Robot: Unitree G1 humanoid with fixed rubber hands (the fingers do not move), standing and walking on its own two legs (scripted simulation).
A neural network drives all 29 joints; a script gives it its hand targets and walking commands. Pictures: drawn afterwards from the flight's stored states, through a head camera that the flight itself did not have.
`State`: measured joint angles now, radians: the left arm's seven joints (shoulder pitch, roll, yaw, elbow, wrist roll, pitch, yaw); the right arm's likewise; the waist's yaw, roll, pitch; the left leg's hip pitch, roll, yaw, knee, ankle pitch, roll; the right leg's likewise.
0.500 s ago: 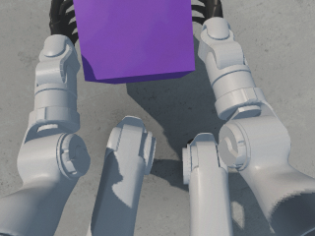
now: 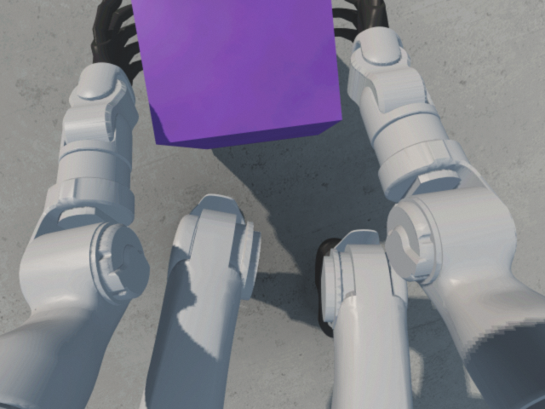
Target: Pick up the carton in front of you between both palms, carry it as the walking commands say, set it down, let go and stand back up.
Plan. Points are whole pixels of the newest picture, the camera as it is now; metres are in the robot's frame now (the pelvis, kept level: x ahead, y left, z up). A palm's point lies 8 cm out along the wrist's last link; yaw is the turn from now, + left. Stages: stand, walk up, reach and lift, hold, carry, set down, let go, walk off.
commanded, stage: set down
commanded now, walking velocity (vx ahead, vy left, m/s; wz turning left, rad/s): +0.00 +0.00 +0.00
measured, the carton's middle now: (247, 68) +0.49 +0.13 -0.26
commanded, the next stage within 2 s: let go in 1.92 s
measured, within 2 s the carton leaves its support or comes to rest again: neither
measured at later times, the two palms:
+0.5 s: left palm (117, 65) +0.45 +0.28 -0.19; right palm (373, 31) +0.54 -0.02 -0.18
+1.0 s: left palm (63, 51) +0.45 +0.34 -0.17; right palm (381, 25) +0.55 -0.02 -0.17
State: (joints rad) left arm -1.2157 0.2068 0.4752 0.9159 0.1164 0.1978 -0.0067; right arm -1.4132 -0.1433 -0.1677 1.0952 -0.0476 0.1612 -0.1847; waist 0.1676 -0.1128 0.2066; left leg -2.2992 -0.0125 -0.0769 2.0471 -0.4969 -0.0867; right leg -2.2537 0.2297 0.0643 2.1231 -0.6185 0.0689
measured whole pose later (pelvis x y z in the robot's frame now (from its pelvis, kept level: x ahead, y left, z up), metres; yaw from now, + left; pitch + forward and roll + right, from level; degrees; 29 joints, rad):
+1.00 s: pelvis -0.01 +0.01 -0.02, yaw +2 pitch +37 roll -1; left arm -1.28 0.39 0.28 1.02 -0.23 0.01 0.03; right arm -1.36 -0.32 0.02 0.89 0.13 0.13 -0.15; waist 0.15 -0.02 0.35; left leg -2.29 0.02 -0.01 2.11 -0.45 0.01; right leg -2.20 0.10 0.04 2.19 -0.64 0.07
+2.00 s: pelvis +0.04 +0.02 +0.23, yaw +4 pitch +44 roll -2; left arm -0.90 0.26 0.40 0.79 -0.01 0.12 -0.07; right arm -1.02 -0.17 -0.20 0.82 -0.05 0.18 -0.10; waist 0.12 -0.05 -0.10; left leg -1.66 -0.02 -0.05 1.20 -0.31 -0.01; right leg -1.57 0.07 0.05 1.24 -0.45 0.03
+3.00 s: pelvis +0.13 +0.00 +0.38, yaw +7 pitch -1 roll +1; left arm 0.22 0.22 0.05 0.43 0.01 0.09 -0.08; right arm 0.23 -0.22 -0.03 0.43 0.01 0.08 0.05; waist 0.00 -0.03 0.06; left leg -0.17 -0.01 -0.06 0.40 -0.21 -0.03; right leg -0.09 0.03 0.06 0.44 -0.32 -0.03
